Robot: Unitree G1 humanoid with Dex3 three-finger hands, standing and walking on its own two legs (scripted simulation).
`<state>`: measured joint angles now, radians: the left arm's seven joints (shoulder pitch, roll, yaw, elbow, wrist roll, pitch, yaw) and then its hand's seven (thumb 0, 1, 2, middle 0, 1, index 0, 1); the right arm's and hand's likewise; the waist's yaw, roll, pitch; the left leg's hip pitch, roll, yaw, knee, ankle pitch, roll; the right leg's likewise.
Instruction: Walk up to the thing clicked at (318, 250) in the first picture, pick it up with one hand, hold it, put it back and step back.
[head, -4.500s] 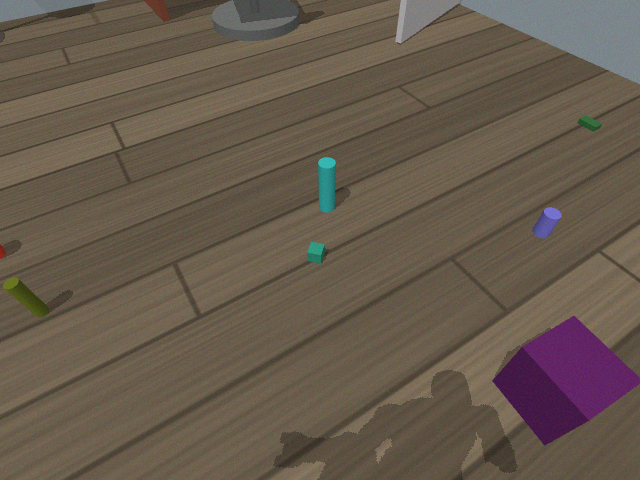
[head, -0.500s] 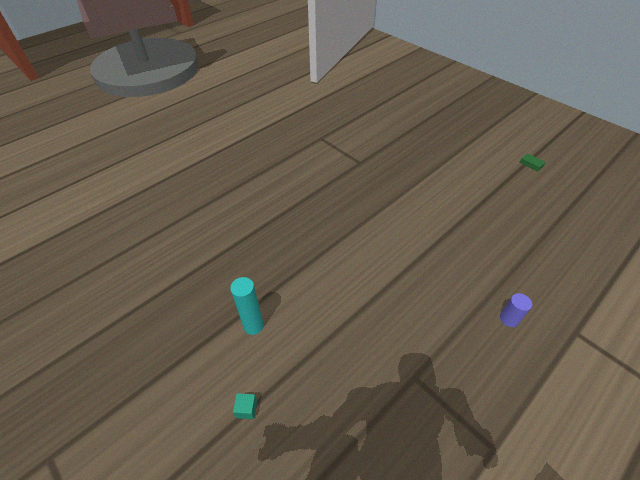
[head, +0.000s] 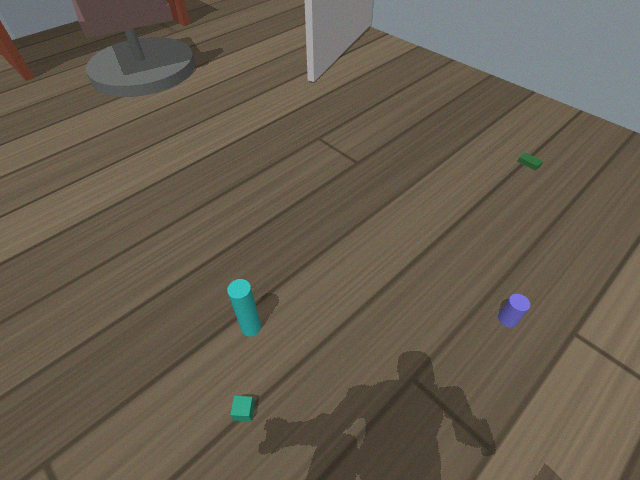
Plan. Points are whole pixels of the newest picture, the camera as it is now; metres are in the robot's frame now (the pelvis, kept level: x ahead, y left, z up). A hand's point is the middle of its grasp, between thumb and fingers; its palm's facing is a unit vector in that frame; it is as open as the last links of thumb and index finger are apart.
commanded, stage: stand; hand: left
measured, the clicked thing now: (242, 408) +0.42 +0.27 -0.76
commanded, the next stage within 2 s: none
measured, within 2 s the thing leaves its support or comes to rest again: neither
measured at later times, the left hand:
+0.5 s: hand out of the picture +0.07 +0.25 -0.16, palm faces -0.02 -0.94 -0.34, open 7.3 cm
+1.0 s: hand out of the picture +0.07 +0.25 -0.16, palm faces -0.03 -0.94 -0.34, open 7.3 cm
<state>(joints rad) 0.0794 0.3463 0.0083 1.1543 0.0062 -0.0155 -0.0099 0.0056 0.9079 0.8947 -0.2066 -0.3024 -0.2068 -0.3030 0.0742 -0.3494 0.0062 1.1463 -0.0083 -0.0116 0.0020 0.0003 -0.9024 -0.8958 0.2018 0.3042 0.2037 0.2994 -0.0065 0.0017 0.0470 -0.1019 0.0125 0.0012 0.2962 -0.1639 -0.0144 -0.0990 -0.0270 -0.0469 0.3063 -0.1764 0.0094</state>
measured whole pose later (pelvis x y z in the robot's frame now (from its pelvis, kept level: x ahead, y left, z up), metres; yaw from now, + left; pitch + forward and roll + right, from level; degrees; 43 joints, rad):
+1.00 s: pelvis +0.00 -0.01 +0.00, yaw +0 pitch -2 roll +0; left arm 0.11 0.35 0.00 1.14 0.01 -0.01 -0.01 0.01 0.91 0.89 -0.21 -0.30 -0.21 -0.30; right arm 0.11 -0.35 0.01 1.14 -0.01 -0.01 0.00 0.00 -0.90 -0.90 0.20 0.30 0.20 0.30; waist -0.01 0.00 0.05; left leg -0.10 0.03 0.00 0.30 -0.16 -0.03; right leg -0.10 -0.01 -0.05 0.30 -0.17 0.00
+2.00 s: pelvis +0.01 +0.00 +0.00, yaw -1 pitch -2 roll +0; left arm 0.12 0.35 0.00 1.13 0.01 -0.02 -0.01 0.01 0.91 0.89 -0.21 -0.30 -0.21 -0.30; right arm 0.10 -0.35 0.01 1.14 -0.01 0.00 0.00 0.00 -0.90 -0.90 0.20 0.30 0.20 0.30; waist 0.00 0.00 0.05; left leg -0.09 0.03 0.01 0.29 -0.18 -0.02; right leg -0.08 -0.01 -0.04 0.29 -0.18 0.00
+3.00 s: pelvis +0.01 +0.00 +0.00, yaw +0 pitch -1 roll +0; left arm 0.11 0.35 0.00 1.13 0.01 -0.01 -0.01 0.01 0.91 0.89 -0.21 -0.30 -0.21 -0.30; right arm 0.11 -0.35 0.01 1.13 -0.01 -0.01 0.00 0.00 -0.90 -0.90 0.20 0.30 0.20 0.30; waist 0.00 0.00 0.05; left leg -0.08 0.02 0.01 0.28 -0.18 -0.02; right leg -0.08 -0.02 -0.04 0.29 -0.19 0.01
